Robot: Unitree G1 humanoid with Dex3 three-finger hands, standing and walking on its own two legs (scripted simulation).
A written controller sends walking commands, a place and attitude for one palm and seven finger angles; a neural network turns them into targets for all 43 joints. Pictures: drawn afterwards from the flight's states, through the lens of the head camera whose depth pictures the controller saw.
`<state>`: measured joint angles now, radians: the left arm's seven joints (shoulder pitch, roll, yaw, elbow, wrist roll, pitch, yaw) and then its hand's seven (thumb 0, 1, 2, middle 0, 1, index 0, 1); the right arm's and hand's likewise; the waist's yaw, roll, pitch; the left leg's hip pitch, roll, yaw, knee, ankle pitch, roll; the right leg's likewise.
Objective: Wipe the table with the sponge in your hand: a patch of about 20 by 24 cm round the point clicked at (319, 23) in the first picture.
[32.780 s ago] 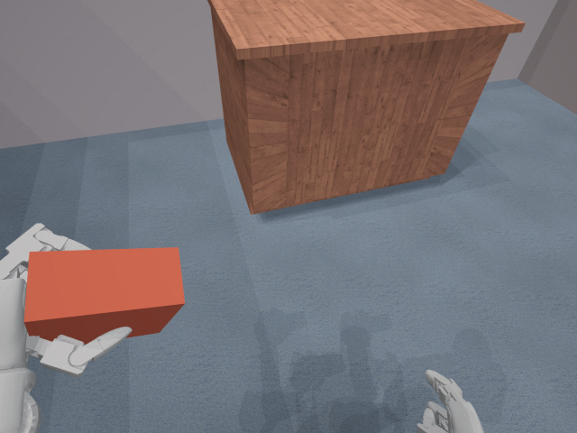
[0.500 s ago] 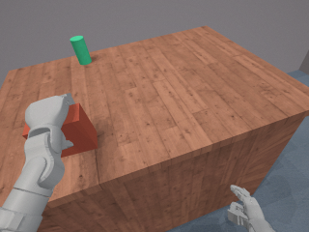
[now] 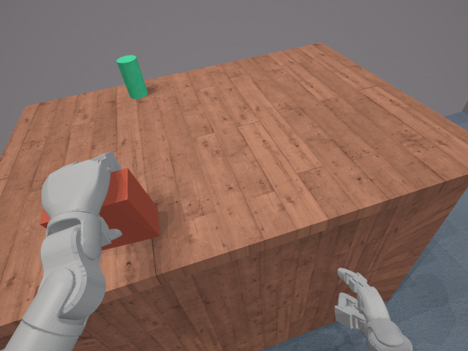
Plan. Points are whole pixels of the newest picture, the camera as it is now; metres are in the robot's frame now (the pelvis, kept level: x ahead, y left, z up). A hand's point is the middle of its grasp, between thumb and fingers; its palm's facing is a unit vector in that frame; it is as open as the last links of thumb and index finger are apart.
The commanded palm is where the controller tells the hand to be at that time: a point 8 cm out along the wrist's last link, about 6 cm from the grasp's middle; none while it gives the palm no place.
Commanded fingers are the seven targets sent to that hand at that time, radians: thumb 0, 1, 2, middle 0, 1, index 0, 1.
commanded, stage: wipe back along the middle lane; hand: left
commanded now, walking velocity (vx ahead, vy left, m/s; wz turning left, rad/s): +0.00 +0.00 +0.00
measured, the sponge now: (113, 220) +0.28 +0.26 +0.10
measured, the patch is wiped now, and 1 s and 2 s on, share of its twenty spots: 0.60 0.60 0.90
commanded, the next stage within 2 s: slide across to the third lane in 0.04 s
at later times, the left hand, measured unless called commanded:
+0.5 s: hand (123, 203) +0.28 +0.22 +0.16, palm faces +0.17 -0.10 -0.98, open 10.4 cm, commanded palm +0.24 +0.20 +0.21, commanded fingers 0.00 0.10 1.30 -1.20 -1.60 -1.20 -1.60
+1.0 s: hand (164, 199) +0.29 +0.15 +0.16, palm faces +0.17 -0.13 -0.98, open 10.3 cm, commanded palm +0.26 +0.16 +0.21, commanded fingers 0.00 0.10 1.30 -1.20 -1.60 -1.20 -1.60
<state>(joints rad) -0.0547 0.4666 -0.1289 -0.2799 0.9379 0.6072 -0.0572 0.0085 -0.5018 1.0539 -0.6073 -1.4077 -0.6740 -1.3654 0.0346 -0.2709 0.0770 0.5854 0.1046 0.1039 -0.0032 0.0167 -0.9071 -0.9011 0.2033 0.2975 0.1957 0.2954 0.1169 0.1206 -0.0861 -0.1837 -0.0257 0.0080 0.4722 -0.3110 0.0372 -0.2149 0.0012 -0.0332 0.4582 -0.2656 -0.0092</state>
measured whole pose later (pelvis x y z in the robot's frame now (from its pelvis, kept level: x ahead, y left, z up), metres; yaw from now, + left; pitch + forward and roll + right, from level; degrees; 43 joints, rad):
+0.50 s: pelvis -0.01 -0.02 +0.00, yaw +1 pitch +0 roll +0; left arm -0.16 0.45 -0.23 -0.22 0.93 0.63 -0.09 -0.01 -0.52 1.05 -0.62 -1.40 -0.71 -1.33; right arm 0.04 -0.27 0.08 0.61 0.10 0.06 -0.02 0.02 -0.91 -0.90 0.20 0.30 0.19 0.30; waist 0.13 0.13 -0.07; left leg -0.17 -0.02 -0.02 0.47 -0.30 0.01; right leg -0.20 0.01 -0.06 0.48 -0.27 -0.04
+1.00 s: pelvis -0.03 -0.04 +0.00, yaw +0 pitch -2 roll +1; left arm -0.29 0.38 -0.32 -0.09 0.91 0.65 -0.07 -0.02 -0.53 1.05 -0.65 -1.36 -0.74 -1.29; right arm 0.01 -0.27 0.08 0.64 0.11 0.08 -0.02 0.02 -0.91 -0.90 0.20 0.30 0.19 0.30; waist 0.11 0.12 -0.06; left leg -0.13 0.01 -0.01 0.43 -0.25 -0.02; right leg -0.19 0.03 -0.06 0.46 -0.24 -0.07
